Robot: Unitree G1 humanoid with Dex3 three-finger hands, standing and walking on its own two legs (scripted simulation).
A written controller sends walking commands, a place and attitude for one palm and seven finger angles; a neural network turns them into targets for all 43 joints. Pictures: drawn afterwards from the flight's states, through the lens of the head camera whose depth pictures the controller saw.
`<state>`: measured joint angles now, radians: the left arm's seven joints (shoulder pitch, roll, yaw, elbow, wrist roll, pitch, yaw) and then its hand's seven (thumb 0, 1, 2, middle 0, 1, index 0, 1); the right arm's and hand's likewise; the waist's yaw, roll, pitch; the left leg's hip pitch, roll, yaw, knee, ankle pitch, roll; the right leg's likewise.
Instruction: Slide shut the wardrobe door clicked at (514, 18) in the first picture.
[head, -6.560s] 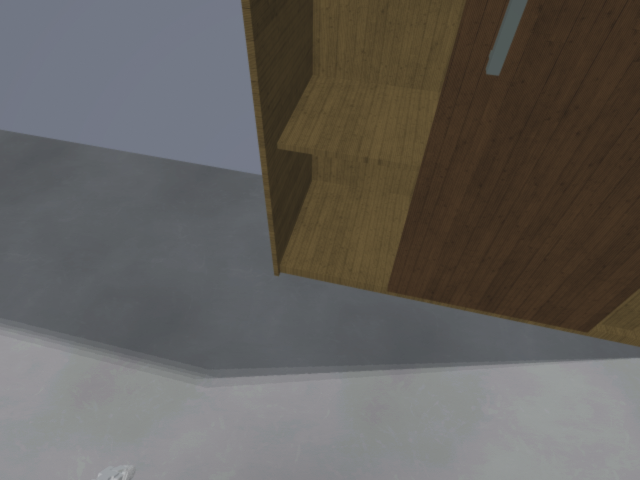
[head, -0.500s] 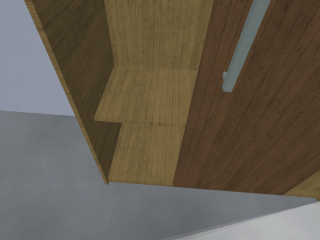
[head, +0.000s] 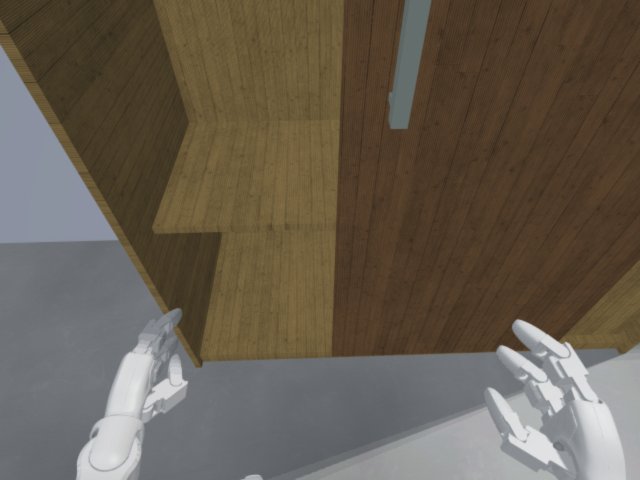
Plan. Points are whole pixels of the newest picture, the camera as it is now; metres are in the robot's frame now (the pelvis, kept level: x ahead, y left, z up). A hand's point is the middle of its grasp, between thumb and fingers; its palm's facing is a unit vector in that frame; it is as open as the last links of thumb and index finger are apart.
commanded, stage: raise the hand with hooked fingers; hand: right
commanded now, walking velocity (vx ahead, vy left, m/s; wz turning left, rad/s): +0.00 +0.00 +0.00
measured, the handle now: (408, 28) +0.55 -0.10 +0.30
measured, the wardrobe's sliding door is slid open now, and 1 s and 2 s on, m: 0.41 0.41 0.41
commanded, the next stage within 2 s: move the hooked fingers beside the handle in 1.60 s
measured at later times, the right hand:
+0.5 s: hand (586, 301) +0.24 -0.23 +0.18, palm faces +0.04 +0.99 -0.10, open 12.1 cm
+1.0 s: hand out of the picture +0.28 -0.26 +0.30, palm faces +0.09 +0.98 -0.15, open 13.9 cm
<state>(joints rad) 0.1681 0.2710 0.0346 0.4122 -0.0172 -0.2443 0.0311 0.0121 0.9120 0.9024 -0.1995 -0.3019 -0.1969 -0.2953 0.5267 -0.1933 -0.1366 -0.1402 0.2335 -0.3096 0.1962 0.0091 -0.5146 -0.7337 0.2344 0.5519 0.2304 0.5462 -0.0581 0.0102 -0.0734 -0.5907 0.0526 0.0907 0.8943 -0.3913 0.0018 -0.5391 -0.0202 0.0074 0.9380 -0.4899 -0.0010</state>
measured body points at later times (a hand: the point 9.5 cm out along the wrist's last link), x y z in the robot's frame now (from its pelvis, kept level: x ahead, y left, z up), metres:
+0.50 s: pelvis +0.01 -0.01 +0.04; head +0.00 +0.00 +0.49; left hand +0.17 +0.23 -0.03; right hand +0.23 -0.28 +0.19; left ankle +0.04 +0.12 -0.69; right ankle +0.00 -0.12 -0.69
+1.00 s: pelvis +0.02 +0.01 +0.05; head -0.01 +0.04 +0.50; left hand +0.24 +0.21 -0.01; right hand +0.27 -0.31 +0.31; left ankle +0.04 +0.12 -0.69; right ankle +0.00 -0.12 -0.69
